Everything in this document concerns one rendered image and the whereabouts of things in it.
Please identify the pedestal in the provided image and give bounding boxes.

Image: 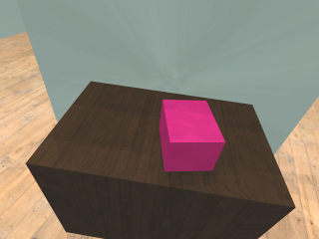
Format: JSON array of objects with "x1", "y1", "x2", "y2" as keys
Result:
[{"x1": 26, "y1": 81, "x2": 296, "y2": 239}]

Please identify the carton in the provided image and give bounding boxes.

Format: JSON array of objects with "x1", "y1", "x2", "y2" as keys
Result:
[{"x1": 159, "y1": 100, "x2": 225, "y2": 172}]

